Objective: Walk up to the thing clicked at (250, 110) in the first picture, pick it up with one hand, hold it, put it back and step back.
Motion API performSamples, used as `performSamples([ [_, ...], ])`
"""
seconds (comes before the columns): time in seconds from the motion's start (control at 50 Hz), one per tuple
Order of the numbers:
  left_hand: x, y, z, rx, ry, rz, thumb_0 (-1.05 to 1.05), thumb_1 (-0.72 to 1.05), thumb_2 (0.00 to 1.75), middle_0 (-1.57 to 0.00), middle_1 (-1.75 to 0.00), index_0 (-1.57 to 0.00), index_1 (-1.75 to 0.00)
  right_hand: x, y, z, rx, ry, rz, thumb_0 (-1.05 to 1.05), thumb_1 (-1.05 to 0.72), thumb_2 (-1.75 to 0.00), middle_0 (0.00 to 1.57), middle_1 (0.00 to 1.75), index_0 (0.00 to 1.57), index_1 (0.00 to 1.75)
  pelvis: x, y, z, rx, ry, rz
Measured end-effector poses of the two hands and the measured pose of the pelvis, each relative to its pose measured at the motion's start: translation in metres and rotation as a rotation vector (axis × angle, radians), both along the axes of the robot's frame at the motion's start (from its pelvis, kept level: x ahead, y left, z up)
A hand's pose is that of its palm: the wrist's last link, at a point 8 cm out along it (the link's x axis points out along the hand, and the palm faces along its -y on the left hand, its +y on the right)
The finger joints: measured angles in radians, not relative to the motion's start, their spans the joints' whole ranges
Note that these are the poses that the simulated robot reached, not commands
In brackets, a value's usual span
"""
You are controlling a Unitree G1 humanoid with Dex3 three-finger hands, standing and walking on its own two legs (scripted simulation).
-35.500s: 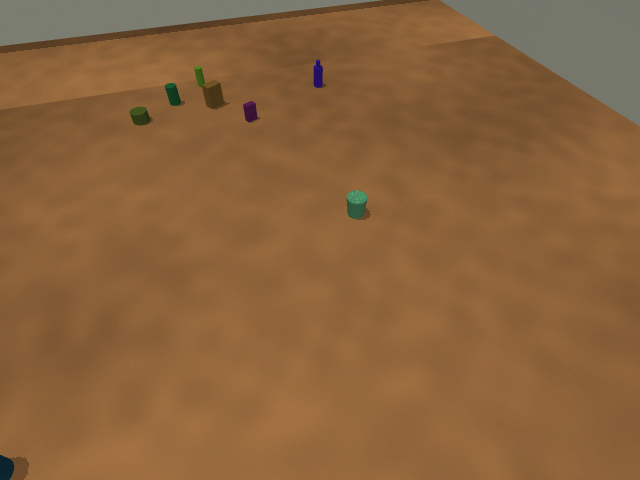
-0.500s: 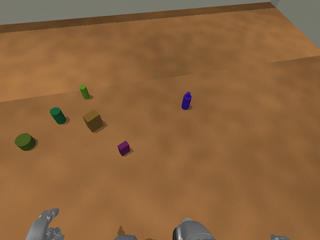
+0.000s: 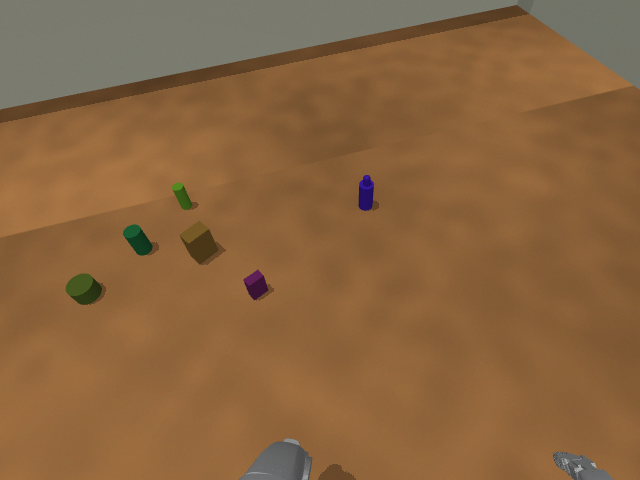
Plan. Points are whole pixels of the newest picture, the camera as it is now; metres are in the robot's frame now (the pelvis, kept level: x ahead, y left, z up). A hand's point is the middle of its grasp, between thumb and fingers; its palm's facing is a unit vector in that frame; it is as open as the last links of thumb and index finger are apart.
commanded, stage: step back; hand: left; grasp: from above
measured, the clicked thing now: (256, 285) +0.80 +0.30 -0.71
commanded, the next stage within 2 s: stand in 1.72 s
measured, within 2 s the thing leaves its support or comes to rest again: neither
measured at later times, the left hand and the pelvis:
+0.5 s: hand out of the picture -0.09 +0.25 -0.15, palm faces +0.05 -0.92 -0.38, open 7.4 cm; pelvis -0.17 -0.02 +0.00, yaw +3 degrees
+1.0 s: hand out of the picture -0.24 +0.25 -0.14, palm faces +0.10 -0.90 -0.42, open 7.4 cm; pelvis -0.27 -0.03 +0.00, yaw +6 degrees
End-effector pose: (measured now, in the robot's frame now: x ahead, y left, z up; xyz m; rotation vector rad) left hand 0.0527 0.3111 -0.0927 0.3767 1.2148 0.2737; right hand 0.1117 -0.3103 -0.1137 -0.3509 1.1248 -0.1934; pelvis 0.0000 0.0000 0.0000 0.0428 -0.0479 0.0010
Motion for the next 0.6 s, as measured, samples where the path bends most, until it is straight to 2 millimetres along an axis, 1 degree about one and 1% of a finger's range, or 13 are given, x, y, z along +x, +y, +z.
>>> performSamples([
  [0.06, -0.01, 0.0, 0.008, 0.017, -0.02, 0.003, 0.01, 0.9, 0.89, -0.21, -0.3, -0.21, -0.3, -0.034, -0.005, -0.001, -0.007, 0.047, 0.005, 0.01, -0.91, -0.89, 0.2, 0.3, 0.21, 0.3, -0.017, -0.002, 0.004, 0.003, 0.02, 0.022],
  [0.12, -0.014, 0.003, 0.008, 0.033, -0.067, -0.006, 0.01, 0.9, 0.89, -0.21, -0.3, -0.21, -0.3, -0.066, -0.006, -0.006, -0.022, 0.107, 0.019, 0.01, -0.91, -0.89, 0.2, 0.3, 0.21, 0.3, -0.038, -0.003, 0.001, -0.012, 0.027, 0.051],
  [0.2, -0.024, 0.009, -0.003, 0.026, -0.143, 0.001, 0.01, 0.9, 0.89, -0.21, -0.3, -0.21, -0.3, -0.1, 0.0, -0.011, -0.043, 0.159, 0.058, 0.01, -0.91, -0.89, 0.2, 0.3, 0.21, 0.3, -0.069, -0.001, -0.009, -0.032, 0.018, 0.104],
  [0.22, -0.028, 0.011, -0.008, 0.018, -0.158, 0.005, 0.01, 0.9, 0.89, -0.21, -0.3, -0.21, -0.3, -0.108, 0.002, -0.012, -0.048, 0.161, 0.066, 0.01, -0.91, -0.89, 0.2, 0.3, 0.21, 0.3, -0.077, 0.0, -0.012, -0.03, 0.011, 0.115],
  [0.26, -0.04, 0.012, -0.016, -0.002, -0.166, 0.015, 0.01, 0.9, 0.89, -0.21, -0.3, -0.2, -0.3, -0.122, 0.009, -0.009, -0.048, 0.162, 0.071, 0.01, -0.91, -0.89, 0.2, 0.3, 0.21, 0.3, -0.094, 0.0, -0.013, 0.009, -0.012, 0.104],
  [0.32, -0.065, 0.005, -0.02, -0.036, -0.14, 0.031, 0.01, 0.9, 0.89, -0.21, -0.3, -0.2, -0.3, -0.138, 0.012, 0.001, -0.042, 0.136, 0.083, 0.01, -0.91, -0.89, 0.21, 0.3, 0.21, 0.3, -0.113, -0.001, -0.008, -0.031, -0.017, 0.108],
  [0.36, -0.083, -0.001, -0.019, -0.055, -0.123, 0.04, 0.01, 0.9, 0.89, -0.21, -0.3, -0.2, -0.3, -0.144, 0.01, 0.009, -0.05, 0.11, 0.088, 0.01, -0.91, -0.89, 0.21, 0.3, 0.21, 0.3, -0.124, -0.003, -0.003, -0.05, -0.01, 0.101],
  [0.42, -0.113, -0.006, -0.019, -0.064, -0.099, 0.044, 0.01, 0.9, 0.89, -0.21, -0.3, -0.2, -0.3, -0.146, 0.005, 0.018, -0.059, 0.056, 0.096, 0.01, -0.9, -0.89, 0.21, 0.3, 0.21, 0.3, -0.143, -0.009, 0.001, -0.057, 0.008, 0.08],
  [0.46, -0.135, -0.01, -0.02, -0.057, -0.075, 0.041, 0.01, 0.9, 0.89, -0.21, -0.3, -0.2, -0.3, -0.146, -0.001, 0.02, -0.061, 0.017, 0.103, 0.01, -0.9, -0.89, 0.21, 0.3, 0.21, 0.3, -0.158, -0.014, 0.0, -0.056, 0.015, 0.066],
  [0.5, -0.157, -0.014, -0.022, -0.044, -0.048, 0.031, 0.01, 0.9, 0.89, -0.21, -0.3, -0.2, -0.3, -0.147, -0.007, 0.019, -0.059, -0.024, 0.108, 0.01, -0.9, -0.89, 0.21, 0.3, 0.21, 0.3, -0.174, -0.02, -0.003, -0.05, 0.02, 0.046],
  [0.54, -0.18, -0.02, -0.025, -0.027, -0.022, 0.018, 0.01, 0.9, 0.89, -0.21, -0.3, -0.2, -0.3, -0.151, -0.016, 0.014, -0.049, -0.062, 0.108, 0.01, -0.9, -0.89, 0.21, 0.3, 0.21, 0.3, -0.19, -0.027, -0.009, -0.04, 0.02, 0.024],
  [0.56, -0.192, -0.023, -0.027, -0.016, -0.011, 0.013, 0.01, 0.9, 0.89, -0.21, -0.3, -0.2, -0.3, -0.154, -0.021, 0.009, -0.041, -0.077, 0.105, 0.01, -0.9, -0.89, 0.21, 0.3, 0.21, 0.3, -0.198, -0.032, -0.013, -0.039, 0.017, 0.014],
  [0.6, -0.217, -0.033, -0.024, -0.01, 0.013, 0.022, 0.01, 0.9, 0.89, -0.21, -0.3, -0.2, -0.3, -0.167, -0.03, 0.002, -0.028, -0.082, 0.089, 0.01, -0.91, -0.89, 0.21, 0.3, 0.21, 0.3, -0.214, -0.036, -0.014, -0.091, -0.015, 0.029],
])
